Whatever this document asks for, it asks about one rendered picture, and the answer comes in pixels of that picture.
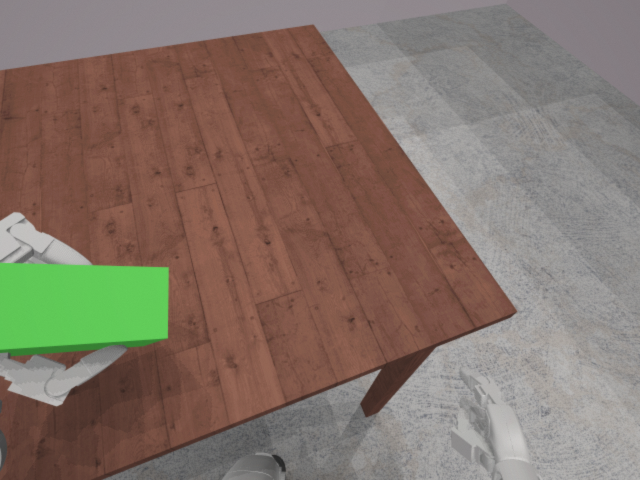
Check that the robot left thigh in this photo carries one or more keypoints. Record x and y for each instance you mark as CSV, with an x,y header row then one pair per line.
x,y
255,467

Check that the table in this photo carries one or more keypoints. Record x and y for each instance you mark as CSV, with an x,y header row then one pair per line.
x,y
304,248

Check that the robot right forearm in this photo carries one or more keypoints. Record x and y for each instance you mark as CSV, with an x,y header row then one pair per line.
x,y
515,470

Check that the left robot shin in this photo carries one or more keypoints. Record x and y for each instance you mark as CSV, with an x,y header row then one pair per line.
x,y
265,454

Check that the robot right hand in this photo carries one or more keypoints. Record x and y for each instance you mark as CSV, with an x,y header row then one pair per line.
x,y
497,433

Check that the robot left hand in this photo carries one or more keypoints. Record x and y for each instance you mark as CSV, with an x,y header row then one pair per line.
x,y
41,378

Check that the sponge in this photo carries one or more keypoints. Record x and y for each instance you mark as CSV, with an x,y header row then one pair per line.
x,y
54,308

